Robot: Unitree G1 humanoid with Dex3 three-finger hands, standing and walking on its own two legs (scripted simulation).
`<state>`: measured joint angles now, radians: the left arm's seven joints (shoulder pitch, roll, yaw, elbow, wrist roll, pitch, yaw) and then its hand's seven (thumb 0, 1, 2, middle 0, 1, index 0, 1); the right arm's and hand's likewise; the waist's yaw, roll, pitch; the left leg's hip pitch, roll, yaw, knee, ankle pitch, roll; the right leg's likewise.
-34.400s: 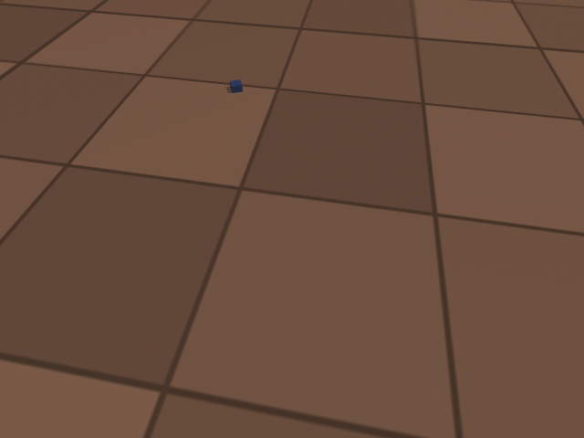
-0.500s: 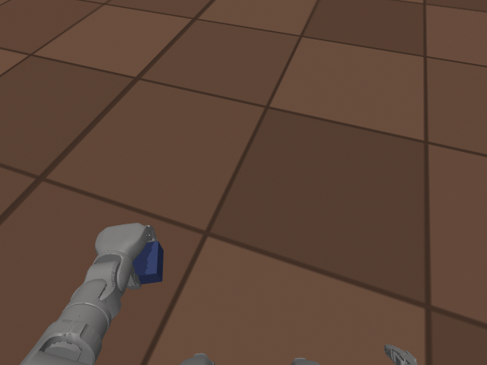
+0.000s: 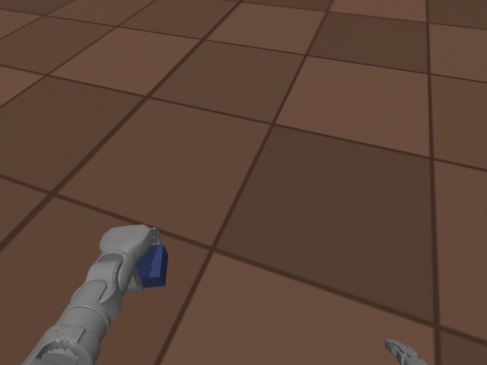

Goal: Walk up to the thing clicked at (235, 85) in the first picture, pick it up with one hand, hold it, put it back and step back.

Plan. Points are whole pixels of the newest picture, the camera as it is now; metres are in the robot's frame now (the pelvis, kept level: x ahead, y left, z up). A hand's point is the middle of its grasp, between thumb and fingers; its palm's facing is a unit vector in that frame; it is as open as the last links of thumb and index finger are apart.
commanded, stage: hold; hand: left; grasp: from above
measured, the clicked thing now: (146, 266) +0.31 +0.22 -0.09
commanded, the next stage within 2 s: crouch in 1.36 s
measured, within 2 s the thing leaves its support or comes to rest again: neither
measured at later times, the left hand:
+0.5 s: hand (135, 273) +0.28 +0.22 -0.04, palm faces -0.45 -0.06 -0.89, open 9.5 cm
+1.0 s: hand (132, 276) +0.27 +0.22 -0.03, palm faces -0.46 -0.06 -0.89, open 9.5 cm
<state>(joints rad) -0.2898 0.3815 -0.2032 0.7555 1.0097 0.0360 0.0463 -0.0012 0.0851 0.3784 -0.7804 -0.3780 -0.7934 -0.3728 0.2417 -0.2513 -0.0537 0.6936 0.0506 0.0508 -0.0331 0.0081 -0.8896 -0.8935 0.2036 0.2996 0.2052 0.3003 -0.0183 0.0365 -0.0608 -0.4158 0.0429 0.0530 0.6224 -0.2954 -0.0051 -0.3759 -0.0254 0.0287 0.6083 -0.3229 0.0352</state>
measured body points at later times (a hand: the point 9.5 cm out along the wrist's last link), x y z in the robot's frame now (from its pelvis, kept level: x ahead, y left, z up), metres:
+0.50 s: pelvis -0.01 -0.01 +0.01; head +0.00 -0.03 +0.46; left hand +0.30 +0.22 +0.01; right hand +0.12 -0.27 -0.11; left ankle +0.01 +0.12 -0.73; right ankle -0.01 -0.14 -0.73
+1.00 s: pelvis -0.01 -0.01 +0.01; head +0.00 -0.03 +0.46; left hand +0.29 +0.22 +0.02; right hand +0.14 -0.26 -0.10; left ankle +0.01 +0.12 -0.73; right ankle -0.01 -0.14 -0.73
